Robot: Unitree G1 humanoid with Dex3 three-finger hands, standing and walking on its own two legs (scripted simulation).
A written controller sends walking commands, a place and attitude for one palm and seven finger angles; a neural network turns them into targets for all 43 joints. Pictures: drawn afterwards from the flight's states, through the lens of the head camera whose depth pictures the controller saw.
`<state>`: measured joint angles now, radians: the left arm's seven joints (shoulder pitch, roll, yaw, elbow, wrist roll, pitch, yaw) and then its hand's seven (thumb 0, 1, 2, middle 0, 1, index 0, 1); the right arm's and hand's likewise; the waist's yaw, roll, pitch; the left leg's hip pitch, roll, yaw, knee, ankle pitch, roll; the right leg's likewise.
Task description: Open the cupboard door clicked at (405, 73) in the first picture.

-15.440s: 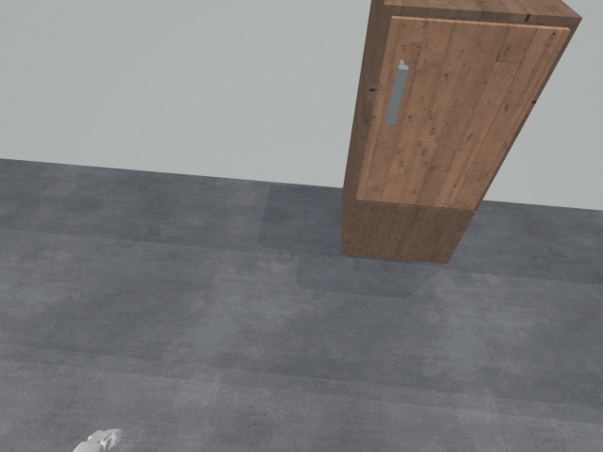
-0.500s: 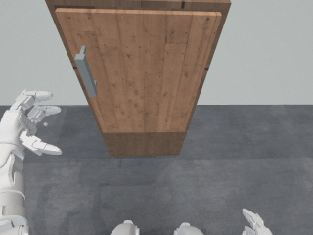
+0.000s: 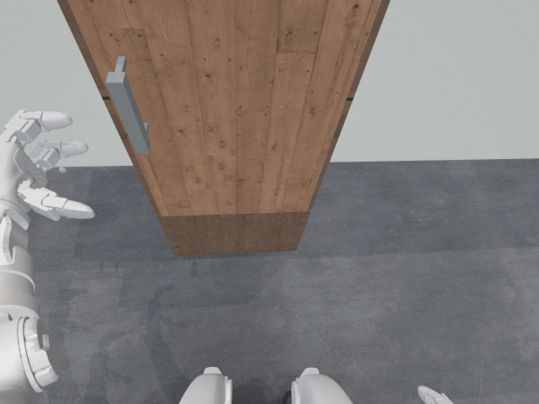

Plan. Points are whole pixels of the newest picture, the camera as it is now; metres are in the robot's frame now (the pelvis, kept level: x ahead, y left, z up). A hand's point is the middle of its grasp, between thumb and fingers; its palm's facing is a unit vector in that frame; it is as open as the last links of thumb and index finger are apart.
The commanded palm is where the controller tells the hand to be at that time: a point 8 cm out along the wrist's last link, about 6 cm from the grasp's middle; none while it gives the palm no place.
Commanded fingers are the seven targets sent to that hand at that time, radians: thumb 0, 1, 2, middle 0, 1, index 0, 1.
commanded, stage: move the hooked fingers beside the handle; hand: left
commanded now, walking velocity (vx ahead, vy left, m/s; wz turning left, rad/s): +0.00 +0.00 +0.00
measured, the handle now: (133, 108) +0.56 +0.23 +0.06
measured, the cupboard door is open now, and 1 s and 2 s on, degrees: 0 0 0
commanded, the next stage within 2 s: none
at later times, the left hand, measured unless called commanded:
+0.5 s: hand (81, 127) +0.49 +0.29 +0.08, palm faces +0.06 -1.00 -0.01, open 14.0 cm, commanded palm +0.48 +0.34 +0.07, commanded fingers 0.00 -0.50 0.30 -0.30 -1.20 -0.30 -1.20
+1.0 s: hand (76, 127) +0.50 +0.30 +0.07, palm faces +0.08 -1.00 -0.02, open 14.0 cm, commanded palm +0.48 +0.33 +0.07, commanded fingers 0.00 -0.50 0.30 -0.30 -1.20 -0.30 -1.20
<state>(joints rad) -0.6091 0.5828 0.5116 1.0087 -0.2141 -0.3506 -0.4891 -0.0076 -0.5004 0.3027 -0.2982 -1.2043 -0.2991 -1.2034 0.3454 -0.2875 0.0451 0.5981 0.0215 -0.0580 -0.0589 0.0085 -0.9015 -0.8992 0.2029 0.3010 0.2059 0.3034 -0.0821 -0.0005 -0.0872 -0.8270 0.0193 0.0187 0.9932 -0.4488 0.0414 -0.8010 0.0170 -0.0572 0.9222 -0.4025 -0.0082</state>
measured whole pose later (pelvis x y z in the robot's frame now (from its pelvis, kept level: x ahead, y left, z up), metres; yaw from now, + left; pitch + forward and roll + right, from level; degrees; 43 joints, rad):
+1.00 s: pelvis +0.01 +0.00 -0.01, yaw -2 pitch +22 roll -5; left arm -0.83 0.75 0.59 1.17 -0.11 -0.35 -0.47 -0.01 -0.50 0.30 -0.30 -1.20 -0.30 -1.20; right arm 0.40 -0.29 0.05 0.59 -0.01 0.09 -0.03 0.00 -0.90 -0.90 0.20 0.30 0.21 0.30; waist -0.17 0.01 -0.09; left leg -0.95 0.05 0.01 1.04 -0.48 0.04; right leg -0.91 0.05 -0.06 0.93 -0.40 -0.01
